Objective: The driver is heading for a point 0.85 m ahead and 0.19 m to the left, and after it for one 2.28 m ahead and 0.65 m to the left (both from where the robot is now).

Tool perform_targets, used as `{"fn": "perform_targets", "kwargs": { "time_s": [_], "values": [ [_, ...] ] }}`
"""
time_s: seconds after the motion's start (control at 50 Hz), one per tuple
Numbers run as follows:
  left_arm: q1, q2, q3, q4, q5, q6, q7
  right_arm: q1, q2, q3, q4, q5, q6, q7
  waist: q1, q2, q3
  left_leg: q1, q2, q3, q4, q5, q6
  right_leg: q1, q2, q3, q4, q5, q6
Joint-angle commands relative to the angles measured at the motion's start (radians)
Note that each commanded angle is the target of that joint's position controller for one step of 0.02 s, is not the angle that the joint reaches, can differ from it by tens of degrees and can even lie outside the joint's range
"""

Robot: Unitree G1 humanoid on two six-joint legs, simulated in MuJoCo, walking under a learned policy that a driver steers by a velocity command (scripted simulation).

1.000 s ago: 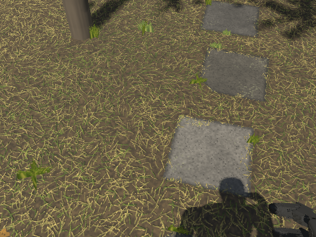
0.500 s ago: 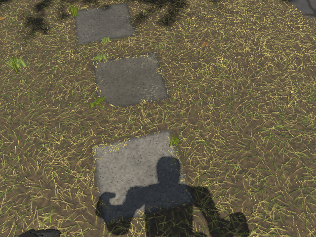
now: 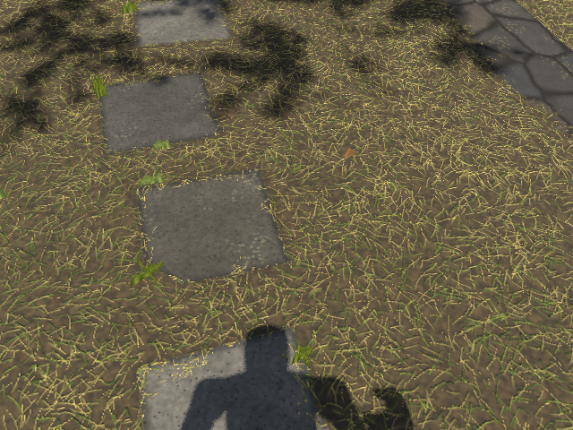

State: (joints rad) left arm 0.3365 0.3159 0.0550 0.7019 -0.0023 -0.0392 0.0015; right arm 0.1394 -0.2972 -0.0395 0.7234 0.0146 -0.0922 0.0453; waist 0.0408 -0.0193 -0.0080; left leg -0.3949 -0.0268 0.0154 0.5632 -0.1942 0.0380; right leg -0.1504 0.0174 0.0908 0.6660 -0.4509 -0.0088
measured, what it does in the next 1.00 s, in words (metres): walks ahead, turning left: right foot, then left foot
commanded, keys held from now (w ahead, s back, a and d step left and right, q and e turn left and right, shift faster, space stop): w+q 0.80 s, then w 0.08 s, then w+e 0.12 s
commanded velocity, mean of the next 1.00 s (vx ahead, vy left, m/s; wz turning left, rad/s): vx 0.49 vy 0.00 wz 0.45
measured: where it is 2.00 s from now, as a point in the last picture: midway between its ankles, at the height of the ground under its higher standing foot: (191, 291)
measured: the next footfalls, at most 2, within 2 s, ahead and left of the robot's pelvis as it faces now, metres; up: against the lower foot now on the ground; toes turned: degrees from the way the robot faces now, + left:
right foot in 0.46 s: +0.42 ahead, -0.07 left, +0.00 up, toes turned +19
left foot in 0.96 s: +0.57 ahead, +0.30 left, +0.00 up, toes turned +32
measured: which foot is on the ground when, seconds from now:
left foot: down 0.00-0.46, up 0.48-0.94, down 0.96-1.00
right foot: up 0.00-0.44, down 0.46-0.96, up 0.98-1.00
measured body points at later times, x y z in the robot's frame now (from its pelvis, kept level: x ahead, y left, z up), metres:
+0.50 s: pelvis +0.26 +0.00 +0.00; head +0.29 +0.01 +0.45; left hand +0.45 +0.29 -0.06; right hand +0.34 -0.28 -0.12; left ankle +0.07 +0.09 -0.69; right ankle +0.38 -0.08 -0.73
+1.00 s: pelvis +0.50 +0.14 -0.01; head +0.53 +0.17 +0.44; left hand +0.35 +0.39 -0.14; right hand +0.82 +0.06 -0.07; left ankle +0.54 +0.27 -0.73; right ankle +0.40 -0.08 -0.68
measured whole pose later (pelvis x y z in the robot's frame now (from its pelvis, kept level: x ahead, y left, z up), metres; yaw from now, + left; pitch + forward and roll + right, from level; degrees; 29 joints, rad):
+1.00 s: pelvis +0.50 +0.14 -0.01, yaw +30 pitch +2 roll -1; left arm 0.36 0.31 0.05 0.88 -0.02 -0.06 -0.01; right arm 0.04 -0.28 -0.03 0.58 0.00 -0.04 0.03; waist 0.07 0.01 0.07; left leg -0.50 0.01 0.03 0.62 -0.13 0.07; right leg -0.07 -0.06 -0.09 0.78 -0.48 0.01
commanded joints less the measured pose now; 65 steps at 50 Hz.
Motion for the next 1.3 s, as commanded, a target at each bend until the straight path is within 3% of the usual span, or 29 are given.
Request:
{"fn": "perform_targets", "kwargs": {
  "time_s": [0.02, 0.04, 0.08, 0.16, 0.26, 0.32, 0.38, 0.42, 0.44, 0.46, 0.48, 0.5, 0.52, 0.54, 0.58, 0.66, 0.78, 0.86, 0.9, 0.94, 0.96, 0.98, 1.0, 1.02, 1.04, 1.06, 1.14, 1.2, 1.3],
  "values": [
    [-0.044, 0.130, 0.023, -0.125, -0.015, -0.048, 0.009, 0.254, -0.202, -0.060, -0.005, 0.010, -0.008, 0.005, -0.116, 0.225, -0.091, 0.598, 0.355, -0.758, -0.324, -0.343, 0.256, -0.637, 0.003, 0.028, 0.511, -0.063, 0.004],
    [-0.092, 0.135, 0.024, -0.126, -0.023, -0.057, 0.004, 0.212, -0.170, -0.051, -0.021, 0.002, -0.006, 0.002, -0.111, 0.155, -0.024, 0.536, 0.326, -0.654, -0.321, -0.280, 0.236, -0.663, -0.034, 0.023, 0.526, 0.013, -0.007],
    [-0.144, 0.110, 0.021, -0.135, 0.007, -0.072, -0.001, 0.176, -0.137, -0.040, -0.038, -0.008, 0.004, -0.009, -0.092, 0.081, 0.016, 0.441, 0.258, -0.513, -0.329, -0.063, 0.215, -0.636, -0.079, 0.010, 0.436, 0.130, -0.007],
    [-0.158, 0.068, 0.015, -0.132, 0.020, -0.067, -0.006, 0.177, -0.134, -0.039, -0.037, -0.001, 0.014, -0.035, -0.064, 0.115, 0.003, 0.349, 0.187, -0.381, -0.358, 0.176, 0.214, -0.541, -0.067, -0.031, 0.265, 0.214, 0.047],
    [-0.331, 0.026, -0.004, -0.157, 0.007, -0.074, -0.013, 0.239, -0.165, -0.052, -0.005, 0.008, 0.031, -0.063, -0.111, 0.117, 0.034, 0.252, 0.138, -0.312, -0.339, 0.233, 0.173, -0.438, -0.017, -0.037, -0.046, 0.449, 0.081],
    [-0.406, 0.037, 0.000, -0.167, -0.004, -0.084, -0.025, 0.287, -0.162, -0.054, 0.014, 0.016, 0.042, -0.069, -0.131, 0.114, 0.038, 0.250, 0.153, -0.358, -0.310, 0.197, 0.160, -0.368, 0.010, -0.027, -0.136, 0.511, 0.071],
    [-0.401, 0.068, 0.014, -0.163, -0.009, -0.091, -0.028, 0.282, -0.165, -0.060, 0.017, 0.019, 0.052, -0.076, -0.104, 0.136, 0.042, 0.301, 0.181, -0.426, -0.257, 0.195, 0.137, -0.307, 0.007, 0.000, -0.192, 0.457, 0.041],
    [-0.290, 0.104, 0.035, -0.135, -0.009, -0.097, -0.020, 0.252, -0.158, -0.063, 0.007, 0.015, 0.057, -0.074, -0.038, 0.150, -0.002, 0.296, 0.161, -0.425, -0.158, 0.328, 0.109, -0.142, 0.009, -0.022, -0.238, 0.415, -0.003],
    [-0.173, 0.134, 0.051, -0.112, 0.000, -0.099, -0.011, 0.235, -0.129, -0.053, -0.007, 0.008, 0.057, -0.068, 0.023, 0.129, -0.099, 0.248, 0.107, -0.387, 0.001, 0.360, 0.080, 0.055, -0.041, 0.001, -0.241, 0.415, -0.044],
    [-0.004, 0.191, 0.066, -0.097, 0.010, -0.092, 0.000, 0.241, -0.072, -0.032, -0.036, -0.016, 0.056, -0.066, 0.084, 0.012, -0.267, 0.108, 0.036, -0.307, 0.283, 0.154, 0.047, 0.333, -0.216, 0.180, -0.207, 0.323, -0.107],
    [0.036, 0.243, 0.075, -0.062, 0.016, -0.079, -0.008, 0.401, 0.003, -0.008, -0.058, 0.015, 0.046, -0.063, -0.003, -0.321, -0.360, -0.241, -0.087, -0.208, 0.580, -0.408, -0.009, 0.587, -0.438, 0.648, -0.302, 0.134, -0.270],
    [0.005, 0.139, 0.056, -0.073, -0.001, -0.075, -0.011, 0.382, -0.110, -0.028, -0.029, 0.033, 0.046, -0.067, 0.016, -0.208, -0.263, -0.353, 0.008, -0.218, 0.699, -0.370, -0.019, 0.502, -0.435, 0.697, -0.356, -0.059, -0.253],
    [-0.043, 0.082, 0.041, -0.078, -0.004, -0.071, -0.007, 0.263, -0.161, -0.043, -0.040, 0.028, 0.050, -0.066, 0.039, -0.105, -0.123, -0.368, 0.041, -0.192, 0.710, -0.270, -0.025, 0.368, -0.382, 0.516, -0.374, -0.013, -0.208],
    [-0.087, 0.070, 0.034, -0.071, 0.003, -0.068, -0.008, 0.208, -0.152, -0.045, -0.051, 0.016, 0.053, -0.067, 0.021, -0.038, -0.047, -0.337, 0.076, -0.163, 0.690, -0.200, -0.033, 0.245, -0.336, 0.385, -0.394, 0.131, -0.186],
    [-0.125, 0.043, 0.025, -0.050, 0.016, -0.068, -0.008, 0.172, -0.120, -0.048, -0.071, 0.009, 0.058, -0.056, -0.018, -0.067, 0.019, -0.279, 0.123, -0.154, 0.626, -0.134, -0.036, 0.100, -0.272, 0.221, -0.444, 0.290, -0.168],
    [-0.129, 0.073, 0.038, -0.008, 0.003, -0.084, -0.009, 0.127, -0.056, -0.033, -0.109, 0.008, 0.074, -0.045, -0.033, -0.065, 0.051, -0.295, 0.152, -0.121, 0.519, -0.072, -0.054, 0.031, -0.271, 0.071, -0.523, 0.408, -0.197],
    [-0.108, 0.132, 0.049, 0.037, -0.002, -0.071, -0.004, -0.026, -0.039, -0.017, -0.154, 0.007, 0.053, -0.011, 0.017, -0.020, 0.071, -0.251, 0.135, -0.053, 0.202, 0.220, -0.041, 0.069, -0.239, -0.140, -0.527, 0.543, -0.163],
    [-0.023, 0.165, 0.055, 0.087, -0.024, -0.051, -0.008, -0.133, -0.037, -0.012, -0.208, 0.008, 0.049, 0.006, 0.041, -0.013, 0.097, -0.232, 0.102, -0.019, 0.073, 0.162, 0.003, 0.169, -0.281, -0.169, -0.497, 0.600, -0.148],
    [-0.005, 0.188, 0.058, 0.107, -0.033, -0.038, -0.008, -0.124, -0.060, -0.022, -0.220, 0.000, 0.048, 0.007, 0.009, -0.033, 0.075, -0.154, 0.054, 0.014, 0.032, 0.056, 0.040, 0.215, -0.300, -0.176, -0.419, 0.836, -0.141],
    [-0.014, 0.195, 0.050, 0.123, -0.038, -0.024, -0.004, 0.082, -0.131, -0.062, -0.170, -0.005, 0.051, -0.004, -0.132, -0.040, -0.050, 0.171, -0.012, 0.055, -0.056, 0.076, 0.091, 0.166, -0.266, -0.219, -0.149, 1.077, -0.106],
    [-0.009, 0.156, 0.028, 0.115, -0.024, -0.028, -0.002, 0.246, -0.194, -0.089, -0.128, -0.008, 0.058, -0.020, -0.207, -0.007, -0.156, 0.480, 0.070, -0.043, -0.024, 0.137, 0.128, -0.036, -0.225, -0.228, 0.094, 0.881, -0.071],
    [0.104, 0.020, -0.021, 0.080, -0.003, -0.043, -0.016, 0.306, -0.302, -0.102, -0.116, -0.023, 0.057, -0.033, -0.140, 0.244, -0.326, 0.842, 0.393, -0.552, -0.070, 0.001, 0.297, -0.441, -0.050, -0.203, 0.509, 0.096, -0.001],
    [0.055, 0.102, -0.002, 0.109, -0.028, -0.062, -0.021, 0.327, -0.219, -0.081, -0.133, -0.022, 0.050, -0.031, -0.195, 0.167, -0.437, 0.822, 0.455, -0.748, -0.195, -0.020, 0.321, -0.497, -0.007, 0.013, 0.656, -0.147, -0.005],
    [-0.046, 0.161, 0.021, 0.067, -0.062, -0.066, -0.024, 0.273, -0.179, -0.063, -0.116, -0.025, 0.042, -0.027, -0.190, 0.135, -0.257, 0.696, 0.413, -0.555, -0.214, 0.033, 0.264, -0.579, -0.052, 0.025, 0.682, -0.093, -0.012],
    [-0.086, 0.139, 0.015, 0.054, -0.058, -0.067, -0.019, 0.216, -0.152, -0.056, -0.104, -0.019, 0.034, -0.026, -0.148, 0.111, -0.148, 0.560, 0.363, -0.410, -0.231, 0.101, 0.225, -0.578, -0.103, 0.001, 0.613, -0.008, -0.014],
    [-0.098, 0.124, 0.016, 0.058, -0.037, -0.062, -0.014, 0.159, -0.116, -0.048, -0.097, -0.019, 0.028, -0.023, -0.112, 0.097, -0.081, 0.447, 0.322, -0.319, -0.262, 0.148, 0.200, -0.552, -0.132, -0.010, 0.551, 0.055, -0.006],
    [-0.013, 0.055, 0.013, 0.098, -0.032, -0.005, -0.007, 0.079, -0.075, -0.045, -0.074, -0.027, -0.014, -0.022, -0.028, 0.096, -0.014, 0.247, 0.286, -0.136, -0.406, 0.207, 0.191, -0.424, -0.163, 0.004, 0.485, 0.198, 0.027],
    [-0.084, 0.042, 0.013, 0.073, -0.027, 0.004, -0.003, 0.089, -0.086, -0.053, -0.037, -0.037, -0.024, -0.035, -0.035, 0.081, 0.043, 0.257, 0.272, -0.030, -0.443, 0.238, 0.173, -0.508, -0.159, 0.029, 0.364, 0.332, 0.042],
    [-0.234, 0.006, -0.004, 0.023, -0.009, -0.011, -0.034, 0.101, -0.123, -0.062, -0.004, -0.029, -0.010, -0.055, -0.082, 0.054, 0.104, 0.283, 0.251, 0.130, -0.438, 0.369, 0.132, -0.467, -0.125, -0.064, 0.056, 0.544, 0.026]
  ]
}}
